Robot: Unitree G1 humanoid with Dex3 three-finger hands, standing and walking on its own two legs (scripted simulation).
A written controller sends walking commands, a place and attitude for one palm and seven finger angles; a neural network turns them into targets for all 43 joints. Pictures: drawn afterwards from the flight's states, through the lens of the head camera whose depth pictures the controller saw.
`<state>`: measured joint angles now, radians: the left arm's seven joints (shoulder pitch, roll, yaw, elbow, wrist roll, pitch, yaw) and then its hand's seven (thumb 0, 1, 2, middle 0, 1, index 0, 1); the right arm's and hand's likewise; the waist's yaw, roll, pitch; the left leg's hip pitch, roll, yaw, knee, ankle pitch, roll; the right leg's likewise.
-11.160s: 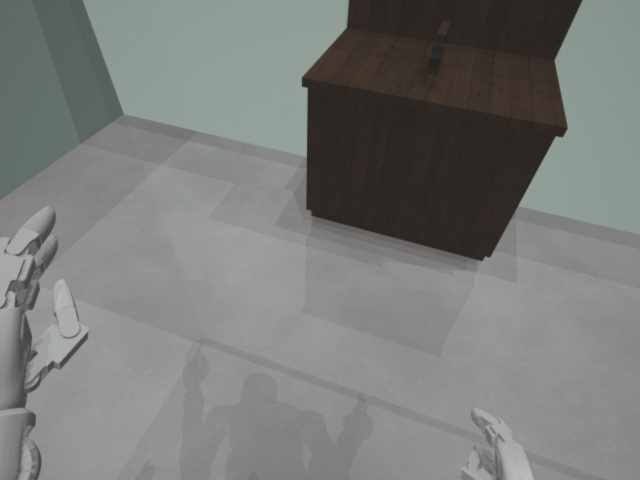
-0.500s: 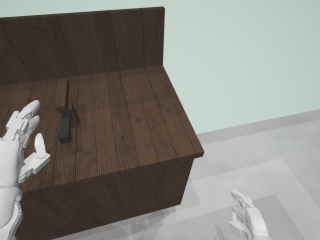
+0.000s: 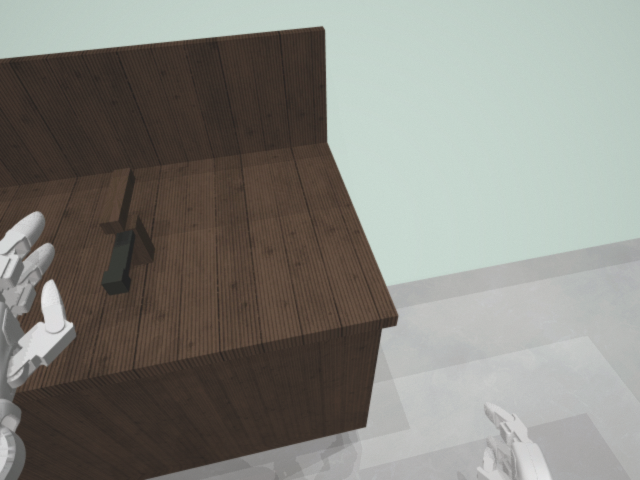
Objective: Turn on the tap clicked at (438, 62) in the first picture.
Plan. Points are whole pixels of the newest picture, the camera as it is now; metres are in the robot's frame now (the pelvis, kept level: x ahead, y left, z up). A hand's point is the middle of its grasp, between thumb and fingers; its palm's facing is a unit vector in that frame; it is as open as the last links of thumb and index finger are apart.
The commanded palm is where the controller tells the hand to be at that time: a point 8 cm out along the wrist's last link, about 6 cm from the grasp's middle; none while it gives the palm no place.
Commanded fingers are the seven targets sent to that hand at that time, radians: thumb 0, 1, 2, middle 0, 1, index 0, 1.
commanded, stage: turn the palm inward beside the body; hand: left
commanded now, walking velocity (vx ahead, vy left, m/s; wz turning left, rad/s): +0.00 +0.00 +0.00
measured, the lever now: (116, 281) +0.36 +0.35 +0.03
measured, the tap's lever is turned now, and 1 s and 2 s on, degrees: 0 0 0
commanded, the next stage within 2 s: reach beside the lever's end, fingers flat in 1.44 s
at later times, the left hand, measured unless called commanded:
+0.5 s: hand (73, 345) +0.20 +0.26 +0.15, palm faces +0.43 -0.87 -0.23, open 7.4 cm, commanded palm +0.15 +0.30 +0.16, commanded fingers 0.00 0.90 0.90 -0.20 -0.30 -0.20 -0.30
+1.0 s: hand (68, 373) +0.17 +0.26 +0.14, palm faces +0.47 -0.87 -0.14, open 7.4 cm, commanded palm +0.12 +0.29 +0.15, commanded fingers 0.00 0.90 0.90 -0.20 -0.30 -0.20 -0.30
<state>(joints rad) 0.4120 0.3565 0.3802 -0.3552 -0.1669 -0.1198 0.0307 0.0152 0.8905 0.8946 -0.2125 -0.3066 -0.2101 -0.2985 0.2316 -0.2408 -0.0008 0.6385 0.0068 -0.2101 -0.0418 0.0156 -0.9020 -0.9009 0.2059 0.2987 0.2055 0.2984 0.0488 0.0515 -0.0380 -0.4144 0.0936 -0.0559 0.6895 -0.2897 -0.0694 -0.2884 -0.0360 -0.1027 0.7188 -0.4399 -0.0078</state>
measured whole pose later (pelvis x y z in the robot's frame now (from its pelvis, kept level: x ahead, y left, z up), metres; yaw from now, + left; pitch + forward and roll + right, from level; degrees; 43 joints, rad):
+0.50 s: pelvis +0.01 +0.02 +0.00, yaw +1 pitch +2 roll +0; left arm 0.50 0.27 0.29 -0.46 -0.18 -0.05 0.09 0.02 0.89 0.90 -0.21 -0.31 -0.21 -0.30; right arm 0.22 -0.22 0.02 0.62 0.02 -0.25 -0.06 0.02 -0.90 -0.90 0.21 0.30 0.20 0.30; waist 0.08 0.04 -0.07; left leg -0.44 0.07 -0.05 0.73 -0.32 -0.07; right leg -0.30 -0.06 -0.10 0.73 -0.46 0.02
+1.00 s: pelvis +0.00 +0.02 +0.00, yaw +1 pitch +1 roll -1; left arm 0.56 0.23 0.23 -0.53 -0.21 0.01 0.17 0.02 0.90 0.90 -0.21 -0.31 -0.20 -0.30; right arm 0.22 -0.22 0.04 0.61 0.02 -0.25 -0.07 0.02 -0.90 -0.90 0.21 0.30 0.21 0.30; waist 0.07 0.05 -0.07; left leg -0.46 0.07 -0.07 0.75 -0.32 -0.06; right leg -0.30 -0.06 -0.11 0.74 -0.45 0.02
